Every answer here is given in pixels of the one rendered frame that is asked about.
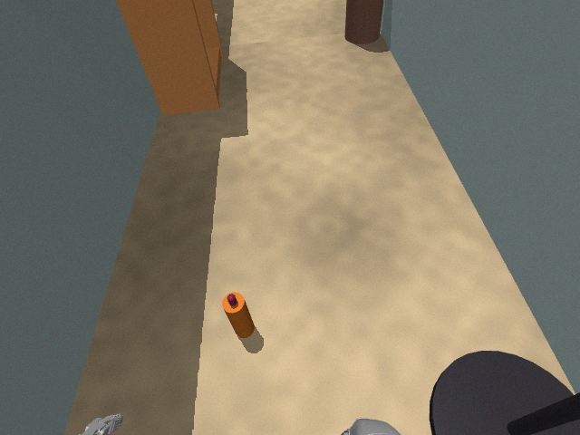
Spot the coat stand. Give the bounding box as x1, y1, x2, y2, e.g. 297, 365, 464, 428
430, 351, 580, 435

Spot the bottle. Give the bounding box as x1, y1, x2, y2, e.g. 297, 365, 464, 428
222, 292, 255, 338

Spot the bookshelf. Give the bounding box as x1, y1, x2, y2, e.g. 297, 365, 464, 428
116, 0, 224, 115

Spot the left robot hand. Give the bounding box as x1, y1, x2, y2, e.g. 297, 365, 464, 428
78, 414, 123, 435

